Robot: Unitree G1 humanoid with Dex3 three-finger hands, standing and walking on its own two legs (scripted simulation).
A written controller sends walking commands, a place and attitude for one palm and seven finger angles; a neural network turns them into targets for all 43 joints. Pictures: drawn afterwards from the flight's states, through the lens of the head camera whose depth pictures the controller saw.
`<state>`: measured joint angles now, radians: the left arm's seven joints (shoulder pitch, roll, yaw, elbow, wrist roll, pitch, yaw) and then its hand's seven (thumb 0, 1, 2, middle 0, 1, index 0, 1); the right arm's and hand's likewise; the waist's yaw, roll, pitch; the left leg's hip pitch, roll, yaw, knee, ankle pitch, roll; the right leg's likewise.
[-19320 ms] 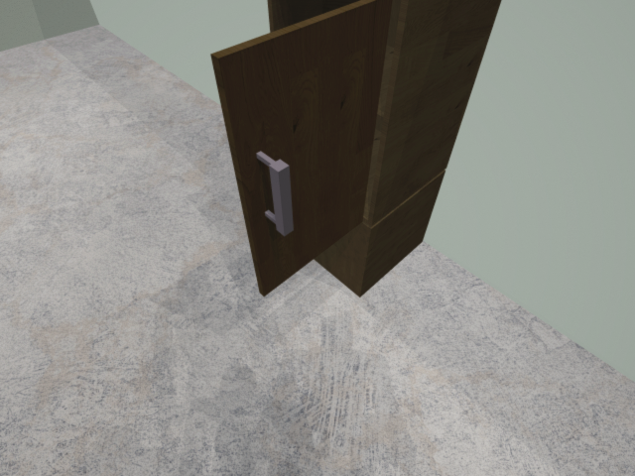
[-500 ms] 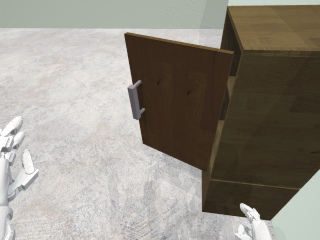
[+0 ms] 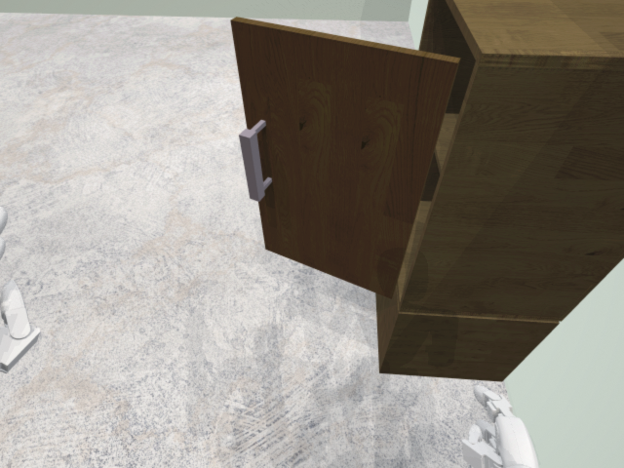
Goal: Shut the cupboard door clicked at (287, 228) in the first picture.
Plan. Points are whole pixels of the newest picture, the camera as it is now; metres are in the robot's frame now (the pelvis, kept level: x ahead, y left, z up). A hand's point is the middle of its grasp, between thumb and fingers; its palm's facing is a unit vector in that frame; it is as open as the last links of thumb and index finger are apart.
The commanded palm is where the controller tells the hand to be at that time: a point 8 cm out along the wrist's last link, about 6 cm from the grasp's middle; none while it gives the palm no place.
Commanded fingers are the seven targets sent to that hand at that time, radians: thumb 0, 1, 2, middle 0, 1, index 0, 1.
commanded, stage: step back with the hand held close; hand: left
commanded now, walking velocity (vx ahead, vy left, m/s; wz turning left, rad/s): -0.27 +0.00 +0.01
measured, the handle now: (258, 161) +0.68 +0.15 +0.00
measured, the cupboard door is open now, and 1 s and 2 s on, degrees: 68 68 68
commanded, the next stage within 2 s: stop stepping back and stand still in 0.94 s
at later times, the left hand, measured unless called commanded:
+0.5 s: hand out of the picture +0.13 +0.27 +0.17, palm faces +0.49 -0.71 -0.50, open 7.4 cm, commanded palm +0.06 +0.30 +0.18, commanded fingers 0.00 0.90 0.90 -0.20 -0.30 -0.20 -0.30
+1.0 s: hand out of the picture +0.04 +0.27 +0.18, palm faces +0.52 -0.74 -0.43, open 7.5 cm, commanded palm -0.01 +0.29 +0.18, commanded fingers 0.00 0.90 0.90 -0.20 -0.30 -0.20 -0.30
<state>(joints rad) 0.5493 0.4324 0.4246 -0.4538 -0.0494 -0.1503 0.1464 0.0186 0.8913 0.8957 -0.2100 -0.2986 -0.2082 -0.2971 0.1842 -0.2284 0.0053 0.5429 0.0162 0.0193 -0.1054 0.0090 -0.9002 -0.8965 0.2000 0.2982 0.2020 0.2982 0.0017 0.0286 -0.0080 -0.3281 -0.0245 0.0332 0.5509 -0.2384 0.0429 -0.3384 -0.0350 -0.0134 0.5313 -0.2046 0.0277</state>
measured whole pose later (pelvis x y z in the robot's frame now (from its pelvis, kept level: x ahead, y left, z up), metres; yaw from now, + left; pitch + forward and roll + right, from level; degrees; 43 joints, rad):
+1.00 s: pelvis -0.14 -0.02 +0.00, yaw +1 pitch +5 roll -3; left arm 0.54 0.42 0.47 -0.52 -0.05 -0.24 0.17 0.02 0.89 0.90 -0.21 -0.30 -0.20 -0.30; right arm 0.17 -0.16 0.02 0.64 -0.03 -0.12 -0.06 0.01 -0.90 -0.90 0.20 0.30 0.20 0.30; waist 0.04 -0.01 -0.07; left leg -0.53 0.06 0.02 0.48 -0.04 0.01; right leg -0.17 0.06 0.01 0.52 -0.35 -0.01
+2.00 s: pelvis -0.20 +0.02 +0.01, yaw -1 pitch +1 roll -1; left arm 0.56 0.42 0.40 -0.48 -0.04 -0.19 0.16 0.02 0.89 0.90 -0.21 -0.30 -0.20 -0.30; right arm 0.23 -0.17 0.05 0.61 -0.01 -0.11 -0.07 0.01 -0.90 -0.90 0.20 0.30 0.20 0.30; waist -0.02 -0.01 -0.04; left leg -0.34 -0.02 0.00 0.43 -0.10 0.03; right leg -0.16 0.05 0.00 0.41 -0.27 -0.03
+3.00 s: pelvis -0.19 +0.01 +0.01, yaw +0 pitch -2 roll -1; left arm 0.27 0.17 0.00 1.11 0.01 -0.01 0.03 0.01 0.91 0.90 -0.20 -0.30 -0.20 -0.29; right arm 0.25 -0.18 0.01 1.12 -0.02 0.00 -0.03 0.00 -0.90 -0.90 0.20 0.30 0.20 0.30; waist -0.01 0.01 0.01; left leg -0.26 -0.03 -0.01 0.40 -0.11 0.03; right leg -0.07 0.05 -0.01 0.39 -0.28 -0.04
